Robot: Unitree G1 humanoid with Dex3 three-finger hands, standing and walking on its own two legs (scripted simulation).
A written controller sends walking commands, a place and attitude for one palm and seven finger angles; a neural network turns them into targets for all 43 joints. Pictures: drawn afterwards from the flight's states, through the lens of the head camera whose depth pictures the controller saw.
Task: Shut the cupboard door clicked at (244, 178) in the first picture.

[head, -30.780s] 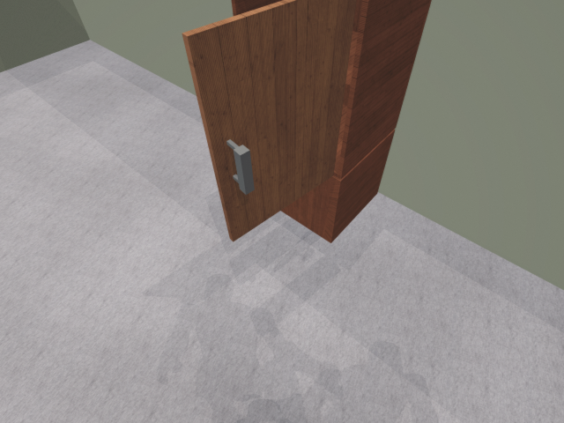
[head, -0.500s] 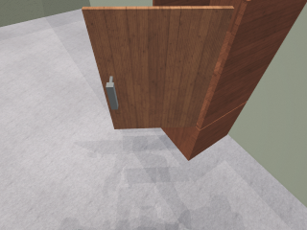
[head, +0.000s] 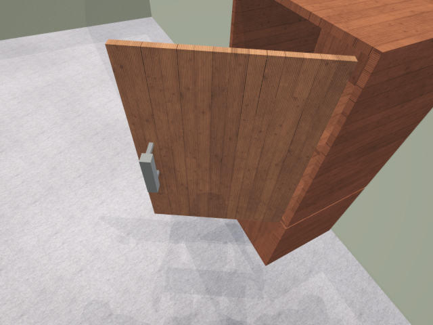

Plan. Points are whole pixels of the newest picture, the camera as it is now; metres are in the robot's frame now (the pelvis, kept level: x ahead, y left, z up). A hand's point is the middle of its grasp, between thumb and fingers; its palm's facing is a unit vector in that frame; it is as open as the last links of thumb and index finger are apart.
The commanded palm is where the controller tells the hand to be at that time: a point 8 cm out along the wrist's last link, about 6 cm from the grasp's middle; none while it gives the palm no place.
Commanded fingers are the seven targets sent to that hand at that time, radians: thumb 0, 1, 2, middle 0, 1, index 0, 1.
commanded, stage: come to a stop and stand still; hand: left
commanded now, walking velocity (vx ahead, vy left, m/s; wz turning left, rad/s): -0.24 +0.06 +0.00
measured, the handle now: (152, 167) +0.47 +0.20 -0.05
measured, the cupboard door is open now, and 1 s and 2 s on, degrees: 59 59 59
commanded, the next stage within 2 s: none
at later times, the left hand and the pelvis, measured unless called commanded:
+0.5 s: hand out of the picture +0.04 +0.22 -0.17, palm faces +0.02 -0.96 -0.27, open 7.4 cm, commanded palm none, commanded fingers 0.00 0.90 0.90 -0.20 -0.30 -0.20 -0.30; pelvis +0.01 +0.03 +0.00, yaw -1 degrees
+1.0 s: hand out of the picture -0.03 +0.26 -0.17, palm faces -0.03 -0.98 -0.20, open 7.4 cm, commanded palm none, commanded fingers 0.00 0.90 0.90 -0.20 -0.30 -0.20 -0.30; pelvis -0.05 +0.08 +0.00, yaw -2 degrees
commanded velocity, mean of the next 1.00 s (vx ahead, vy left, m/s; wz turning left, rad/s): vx -0.03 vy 0.03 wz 0.00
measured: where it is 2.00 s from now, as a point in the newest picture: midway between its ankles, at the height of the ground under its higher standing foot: outside the picture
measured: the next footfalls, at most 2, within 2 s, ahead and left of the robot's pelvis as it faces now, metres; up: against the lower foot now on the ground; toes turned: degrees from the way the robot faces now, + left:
left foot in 0.44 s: +0.04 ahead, +0.13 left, +0.00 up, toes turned +0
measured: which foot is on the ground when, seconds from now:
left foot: down 0.00-0.12, up 0.14-0.42, down 0.44-1.00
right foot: down 0.00-1.00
